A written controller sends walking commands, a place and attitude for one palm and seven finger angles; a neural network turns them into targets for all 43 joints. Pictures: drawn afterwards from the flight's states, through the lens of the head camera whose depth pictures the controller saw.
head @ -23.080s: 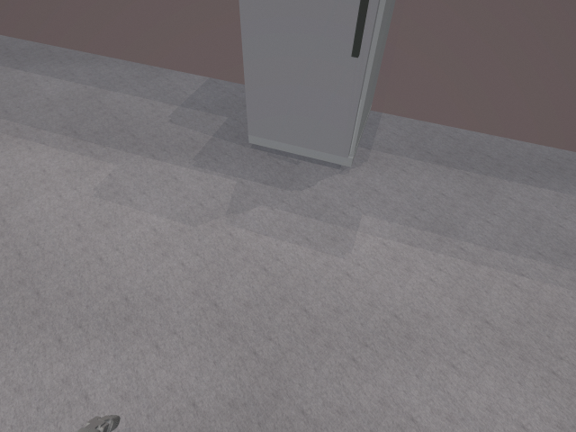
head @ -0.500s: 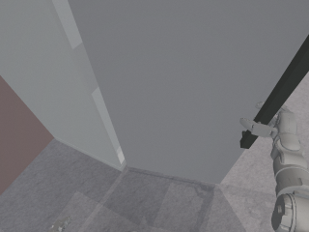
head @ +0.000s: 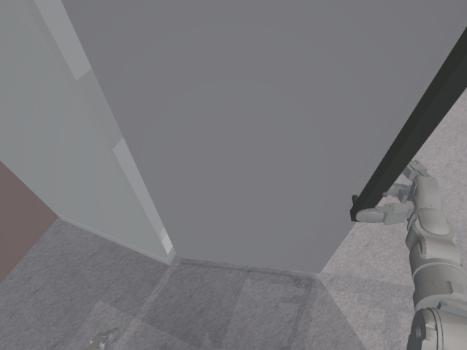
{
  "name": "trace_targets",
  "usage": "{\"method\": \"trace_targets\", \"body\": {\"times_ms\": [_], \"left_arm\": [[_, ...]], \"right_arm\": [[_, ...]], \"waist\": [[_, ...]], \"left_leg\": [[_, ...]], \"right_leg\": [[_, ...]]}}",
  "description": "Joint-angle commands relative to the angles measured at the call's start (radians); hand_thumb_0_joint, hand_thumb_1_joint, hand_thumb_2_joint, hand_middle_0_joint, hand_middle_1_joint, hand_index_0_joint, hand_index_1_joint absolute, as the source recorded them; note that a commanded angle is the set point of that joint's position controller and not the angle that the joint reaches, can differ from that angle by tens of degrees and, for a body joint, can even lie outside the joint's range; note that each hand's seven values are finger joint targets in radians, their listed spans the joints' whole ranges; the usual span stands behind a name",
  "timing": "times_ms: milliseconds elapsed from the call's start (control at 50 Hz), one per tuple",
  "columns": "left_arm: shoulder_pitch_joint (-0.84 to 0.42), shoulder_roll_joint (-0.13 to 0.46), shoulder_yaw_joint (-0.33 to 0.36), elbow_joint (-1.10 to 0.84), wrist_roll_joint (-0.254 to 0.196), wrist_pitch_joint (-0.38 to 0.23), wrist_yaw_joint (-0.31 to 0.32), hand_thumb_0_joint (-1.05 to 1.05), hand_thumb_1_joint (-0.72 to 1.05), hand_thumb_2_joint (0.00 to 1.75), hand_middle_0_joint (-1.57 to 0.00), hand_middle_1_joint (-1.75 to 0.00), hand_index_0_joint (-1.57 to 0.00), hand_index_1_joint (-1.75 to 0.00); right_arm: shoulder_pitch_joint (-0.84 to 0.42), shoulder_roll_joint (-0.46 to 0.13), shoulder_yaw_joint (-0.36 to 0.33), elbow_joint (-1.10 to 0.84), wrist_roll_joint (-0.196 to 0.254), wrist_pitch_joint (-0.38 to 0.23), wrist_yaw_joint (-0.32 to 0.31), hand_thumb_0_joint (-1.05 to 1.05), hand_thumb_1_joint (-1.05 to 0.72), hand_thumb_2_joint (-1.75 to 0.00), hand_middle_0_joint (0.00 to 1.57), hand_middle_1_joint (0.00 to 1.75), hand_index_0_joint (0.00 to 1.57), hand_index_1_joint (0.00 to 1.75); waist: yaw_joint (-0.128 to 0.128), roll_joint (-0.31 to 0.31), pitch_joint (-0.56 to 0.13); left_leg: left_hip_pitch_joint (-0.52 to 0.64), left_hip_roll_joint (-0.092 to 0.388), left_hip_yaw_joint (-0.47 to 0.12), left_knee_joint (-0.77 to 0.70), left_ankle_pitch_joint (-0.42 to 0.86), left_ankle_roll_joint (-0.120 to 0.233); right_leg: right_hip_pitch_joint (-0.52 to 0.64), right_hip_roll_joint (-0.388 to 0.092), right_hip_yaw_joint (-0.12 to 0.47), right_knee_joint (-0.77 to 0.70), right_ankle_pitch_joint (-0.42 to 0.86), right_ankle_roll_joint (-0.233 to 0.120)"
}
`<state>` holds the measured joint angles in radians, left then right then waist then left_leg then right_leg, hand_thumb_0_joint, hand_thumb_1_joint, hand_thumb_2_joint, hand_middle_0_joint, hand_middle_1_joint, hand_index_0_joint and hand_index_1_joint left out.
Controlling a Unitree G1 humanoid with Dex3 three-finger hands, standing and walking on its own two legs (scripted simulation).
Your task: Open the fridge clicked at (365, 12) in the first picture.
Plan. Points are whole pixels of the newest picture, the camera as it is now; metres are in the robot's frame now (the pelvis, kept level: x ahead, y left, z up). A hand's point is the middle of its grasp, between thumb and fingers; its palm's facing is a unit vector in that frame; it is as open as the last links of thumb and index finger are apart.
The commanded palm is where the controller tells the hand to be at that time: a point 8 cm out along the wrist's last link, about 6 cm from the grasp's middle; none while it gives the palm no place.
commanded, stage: slip the hand off the handle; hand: right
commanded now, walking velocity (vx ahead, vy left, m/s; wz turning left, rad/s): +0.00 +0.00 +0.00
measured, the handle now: (405, 132) +0.46 -0.23 +0.14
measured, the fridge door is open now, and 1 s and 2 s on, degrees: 75 74 74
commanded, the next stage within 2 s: draw the hand back to the body in 1.20 s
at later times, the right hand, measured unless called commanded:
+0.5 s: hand (428, 202) +0.39 -0.30 +0.04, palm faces +0.22 +0.96 -0.17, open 14.6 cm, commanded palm +0.36 -0.34 +0.05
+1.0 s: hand (441, 245) +0.31 -0.30 +0.03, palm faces +0.21 +0.96 -0.17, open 14.6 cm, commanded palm +0.27 -0.33 +0.05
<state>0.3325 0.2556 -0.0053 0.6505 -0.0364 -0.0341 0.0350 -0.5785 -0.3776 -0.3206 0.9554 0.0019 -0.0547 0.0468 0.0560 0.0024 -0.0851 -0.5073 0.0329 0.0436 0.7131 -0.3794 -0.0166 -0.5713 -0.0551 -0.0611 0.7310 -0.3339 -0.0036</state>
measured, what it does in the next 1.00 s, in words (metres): stands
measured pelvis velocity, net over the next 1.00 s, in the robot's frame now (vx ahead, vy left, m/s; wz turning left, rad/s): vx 0.00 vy -0.02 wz -0.01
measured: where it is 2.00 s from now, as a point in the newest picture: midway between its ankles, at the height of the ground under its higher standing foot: outside the picture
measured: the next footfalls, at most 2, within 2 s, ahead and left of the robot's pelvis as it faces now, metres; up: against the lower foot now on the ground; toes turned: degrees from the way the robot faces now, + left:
none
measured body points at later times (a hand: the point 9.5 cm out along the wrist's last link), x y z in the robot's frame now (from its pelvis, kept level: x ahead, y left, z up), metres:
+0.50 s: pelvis -0.01 +0.00 +0.00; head +0.05 -0.02 +0.44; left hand +0.06 +0.28 -0.11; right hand +0.38 -0.35 +0.05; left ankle -0.02 +0.13 -0.71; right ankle +0.01 -0.12 -0.71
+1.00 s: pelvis +0.00 -0.02 +0.00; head +0.03 -0.03 +0.45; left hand +0.12 +0.24 -0.09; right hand +0.30 -0.35 +0.05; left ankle -0.02 +0.13 -0.71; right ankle +0.01 -0.12 -0.71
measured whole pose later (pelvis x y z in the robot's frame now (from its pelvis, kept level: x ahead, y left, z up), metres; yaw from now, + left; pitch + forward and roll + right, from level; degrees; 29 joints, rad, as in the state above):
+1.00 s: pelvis +0.00 -0.02 +0.00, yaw +0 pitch +9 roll +2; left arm 0.32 0.26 -0.02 0.58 -0.05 -0.10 0.06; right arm -0.15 -0.43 -0.35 0.51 0.13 0.00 0.19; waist 0.02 -0.02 -0.11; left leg -0.48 0.04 0.05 0.71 -0.38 -0.04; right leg -0.57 -0.05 -0.05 0.77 -0.36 -0.02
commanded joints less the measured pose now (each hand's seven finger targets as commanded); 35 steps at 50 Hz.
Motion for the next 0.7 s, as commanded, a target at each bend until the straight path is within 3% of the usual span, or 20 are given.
{"method": "trace_targets", "body": {"times_ms": [0,20,40,60,100,120,160,220,260,300,320,340,420,440,480,520,560,620,660,680], "left_arm": [[0.064,0.165,0.068,-0.114,0.003,-0.023,0.025,0.0,0.9,0.9,-0.2,-0.3,-0.2,-0.3],[0.076,0.169,0.074,-0.105,0.006,-0.022,0.023,0.0,0.9,0.9,-0.2,-0.3,-0.2,-0.3],[0.078,0.169,0.075,-0.106,0.004,-0.023,0.023,0.0,0.9,0.9,-0.2,-0.3,-0.2,-0.3],[0.074,0.167,0.072,-0.106,0.001,-0.024,0.022,0.0,0.9,0.9,-0.2,-0.3,-0.2,-0.3],[0.081,0.175,0.074,-0.111,-0.002,-0.027,0.024,0.0,0.9,0.9,-0.2,-0.3,-0.2,-0.3],[0.081,0.183,0.076,-0.105,-0.003,-0.024,0.024,0.0,0.9,0.9,-0.2,-0.3,-0.2,-0.3],[0.081,0.186,0.071,-0.11,-0.006,-0.018,0.029,0.0,0.9,0.9,-0.2,-0.3,-0.2,-0.3],[0.091,0.189,0.075,-0.108,-0.005,-0.018,0.035,0.0,0.9,0.9,-0.2,-0.3,-0.2,-0.3],[0.092,0.187,0.07,-0.104,-0.005,-0.018,0.038,0.0,0.9,0.9,-0.2,-0.3,-0.2,-0.3],[0.097,0.187,0.07,-0.113,-0.007,-0.026,0.042,0.0,0.9,0.9,-0.2,-0.3,-0.2,-0.3],[0.102,0.193,0.071,-0.092,-0.005,-0.022,0.044,0.0,0.9,0.9,-0.2,-0.3,-0.2,-0.3],[0.107,0.195,0.067,-0.094,-0.004,-0.022,0.043,0.0,0.9,0.9,-0.2,-0.3,-0.2,-0.3],[0.107,0.199,0.065,-0.105,-0.002,-0.017,0.045,0.0,0.9,0.9,-0.2,-0.3,-0.2,-0.3],[0.111,0.2,0.062,-0.105,-0.004,-0.015,0.046,0.0,0.9,0.9,-0.2,-0.3,-0.2,-0.3],[0.112,0.202,0.064,-0.114,-0.005,-0.015,0.046,0.0,0.9,0.9,-0.2,-0.3,-0.2,-0.3],[0.108,0.196,0.069,-0.127,-0.003,-0.021,0.043,0.0,0.9,0.9,-0.2,-0.3,-0.2,-0.3],[0.093,0.194,0.068,-0.141,-0.007,-0.025,0.037,0.0,0.9,0.9,-0.2,-0.3,-0.2,-0.3],[0.083,0.199,0.07,-0.156,-0.012,-0.03,0.036,0.0,0.9,0.9,-0.2,-0.3,-0.2,-0.3],[0.068,0.195,0.067,-0.168,-0.013,-0.034,0.036,0.0,0.9,0.9,-0.2,-0.3,-0.2,-0.3],[0.066,0.195,0.069,-0.175,-0.015,-0.037,0.036,0.0,0.9,0.9,-0.2,-0.3,-0.2,-0.3]], "right_arm": [[-0.421,-0.345,-0.072,-0.268,0.004,-0.085,0.008,0.0,0.55,-0.2,0.25,1.15,0.25,1.15],[-0.385,-0.354,-0.089,-0.267,0.009,-0.087,0.016,0.0,0.55,-0.2,0.25,1.15,0.25,1.15],[-0.34,-0.348,-0.093,-0.261,0.02,-0.089,0.025,0.0,0.55,-0.2,0.25,1.15,0.25,1.15],[-0.33,-0.303,-0.053,-0.25,0.03,-0.084,0.04,0.0,0.55,-0.2,0.25,1.15,0.25,1.15],[-0.303,-0.319,-0.073,-0.234,0.054,-0.076,0.062,0.0,0.55,-0.2,0.25,1.15,0.25,1.15],[-0.279,-0.354,-0.094,-0.208,0.052,-0.065,0.073,0.0,0.55,-0.2,0.25,1.15,0.25,1.15],[-0.294,-0.363,-0.078,-0.184,0.044,-0.05,0.096,0.0,0.55,-0.2,0.25,1.15,0.25,1.15],[-0.348,-0.408,-0.096,-0.231,0.042,-0.068,0.111,0.0,0.55,-0.2,0.25,1.15,0.25,1.15],[-0.351,-0.396,-0.084,-0.199,0.043,-0.079,0.121,0.0,0.55,-0.2,0.25,1.15,0.25,1.15],[-0.372,-0.401,-0.083,-0.22,0.052,-0.094,0.13,0.0,0.55,-0.2,0.25,1.15,0.25,1.15],[-0.383,-0.441,-0.106,-0.181,0.045,-0.093,0.132,0.0,0.55,-0.2,0.25,1.15,0.25,1.15],[-0.379,-0.434,-0.102,-0.144,0.044,-0.092,0.14,0.0,0.55,-0.2,0.25,1.15,0.25,1.15],[-0.342,-0.531,-0.161,-0.125,0.034,-0.102,0.165,0.0,0.55,-0.2,0.25,1.15,0.25,1.15],[-0.361,-0.53,-0.154,-0.11,0.03,-0.103,0.173,0.0,0.55,-0.2,0.25,1.15,0.25,1.15],[-0.362,-0.534,-0.149,-0.113,0.025,-0.107,0.189,0.0,0.55,-0.2,0.25,1.15,0.25,1.15],[-0.281,-0.491,-0.138,-0.148,0.052,-0.112,0.205,0.0,0.55,-0.2,0.25,1.15,0.25,1.15],[-0.221,-0.421,-0.096,-0.186,0.077,-0.101,0.218,0.0,0.55,-0.2,0.25,1.15,0.25,1.15],[-0.155,-0.448,-0.135,-0.24,0.103,-0.075,0.216,0.0,0.55,-0.2,0.25,1.15,0.25,1.15],[-0.136,-0.426,-0.119,-0.294,0.102,-0.061,0.204,0.0,0.55,-0.2,0.25,1.15,0.25,1.15],[-0.126,-0.441,-0.138,-0.343,0.1,-0.059,0.194,0.0,0.55,-0.2,0.25,1.15,0.25,1.15]], "waist": [[-0.002,-0.084,-0.347],[-0.01,-0.08,-0.393],[-0.013,-0.075,-0.384],[-0.003,-0.088,-0.352],[-0.001,-0.033,-0.328],[-0.009,-0.03,-0.316],[0.003,-0.022,-0.27],[0.01,-0.055,-0.317],[0.014,-0.056,-0.273],[0.02,-0.082,-0.305],[0.021,-0.074,-0.297],[0.023,-0.058,-0.274],[-0.003,-0.082,-0.318],[0.009,-0.071,-0.296],[0.007,-0.109,-0.305],[-0.009,-0.096,-0.342],[-0.008,-0.099,-0.317],[-0.022,-0.068,-0.305],[-0.019,-0.081,-0.277],[-0.023,-0.097,-0.292]], "left_leg": [[0.085,-0.05,-0.011,-0.07,0.372,0.028],[0.09,-0.053,-0.01,-0.067,0.39,0.027],[0.09,-0.054,-0.008,-0.066,0.402,0.027],[0.071,-0.055,-0.005,-0.071,0.391,0.026],[0.086,-0.061,-0.003,-0.077,0.401,0.025],[0.083,-0.056,-0.007,-0.081,0.392,0.022],[0.065,-0.053,-0.006,-0.087,0.364,0.021],[0.061,-0.056,-0.012,-0.088,0.349,0.023],[0.034,-0.057,-0.004,-0.086,0.325,0.025],[0.031,-0.06,-0.006,-0.083,0.31,0.027],[0.017,-0.058,-0.01,-0.088,0.295,0.025],[0.01,-0.057,-0.007,-0.085,0.288,0.024],[0.041,-0.054,-0.014,-0.072,0.305,0.025],[0.027,-0.054,-0.011,-0.071,0.299,0.024],[0.001,-0.057,-0.007,-0.071,0.271,0.025],[0.019,-0.063,-0.002,-0.068,0.286,0.029],[-0.005,-0.065,0.009,-0.069,0.274,0.029],[0.011,-0.067,0.01,-0.073,0.26,0.03],[-0.003,-0.065,0.015,-0.074,0.23,0.029],[-0.009,-0.067,0.016,-0.074,0.218,0.031]], "right_leg": [[0.259,0.048,0.035,-0.042,0.355,-0.04],[0.287,0.043,0.037,-0.038,0.386,-0.036],[0.288,0.04,0.038,-0.035,0.408,-0.034],[0.281,0.039,0.036,-0.037,0.399,-0.033],[0.252,0.043,0.035,-0.035,0.389,-0.042],[0.231,0.043,0.03,-0.041,0.355,-0.04],[0.2,0.046,0.029,-0.05,0.308,-0.042],[0.23,0.047,0.034,-0.042,0.311,-0.045],[0.221,0.044,0.044,-0.043,0.299,-0.041],[0.233,0.051,0.039,-0.033,0.295,-0.047],[0.228,0.044,0.047,-0.034,0.274,-0.043],[0.209,0.046,0.051,-0.038,0.261,-0.043],[0.187,0.049,0.041,-0.026,0.274,-0.044],[0.178,0.048,0.046,-0.028,0.266,-0.045],[0.194,0.045,0.048,-0.029,0.256,-0.041],[0.221,0.043,0.047,-0.023,0.29,-0.041],[0.234,0.037,0.052,-0.029,0.296,-0.038],[0.205,0.039,0.053,-0.036,0.274,-0.041],[0.202,0.038,0.058,-0.048,0.249,-0.04],[0.221,0.034,0.064,-0.056,0.249,-0.038]]}}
